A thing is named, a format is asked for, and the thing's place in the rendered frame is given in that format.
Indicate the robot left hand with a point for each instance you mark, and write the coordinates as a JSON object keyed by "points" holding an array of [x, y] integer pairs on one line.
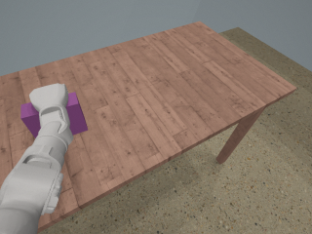
{"points": [[51, 94]]}

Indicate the left robot upper arm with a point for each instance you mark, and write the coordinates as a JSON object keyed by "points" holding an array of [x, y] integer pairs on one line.
{"points": [[33, 191]]}

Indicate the robot left forearm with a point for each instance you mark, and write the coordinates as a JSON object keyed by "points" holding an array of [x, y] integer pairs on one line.
{"points": [[51, 144]]}

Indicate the sponge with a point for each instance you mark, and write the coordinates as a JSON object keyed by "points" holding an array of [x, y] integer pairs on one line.
{"points": [[30, 116]]}

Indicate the table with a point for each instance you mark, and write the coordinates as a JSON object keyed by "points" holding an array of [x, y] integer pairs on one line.
{"points": [[145, 101]]}

